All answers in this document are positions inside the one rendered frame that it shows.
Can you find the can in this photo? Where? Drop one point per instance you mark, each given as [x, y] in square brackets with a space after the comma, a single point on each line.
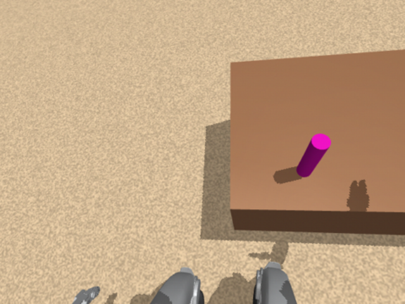
[313, 154]

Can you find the left robot hand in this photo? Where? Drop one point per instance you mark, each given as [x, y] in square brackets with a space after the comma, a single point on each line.
[85, 297]

